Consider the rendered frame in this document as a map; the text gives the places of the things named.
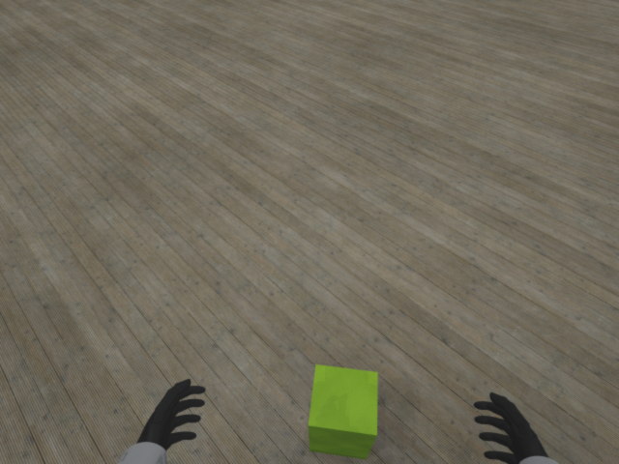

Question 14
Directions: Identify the right robot hand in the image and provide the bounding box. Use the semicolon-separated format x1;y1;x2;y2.
474;392;549;464

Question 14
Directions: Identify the left robot hand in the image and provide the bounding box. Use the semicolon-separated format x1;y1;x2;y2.
137;379;205;451

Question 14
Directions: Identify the carton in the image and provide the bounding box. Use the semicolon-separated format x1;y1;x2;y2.
309;364;378;459

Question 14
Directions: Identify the left robot forearm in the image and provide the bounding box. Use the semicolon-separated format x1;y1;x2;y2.
117;442;166;464

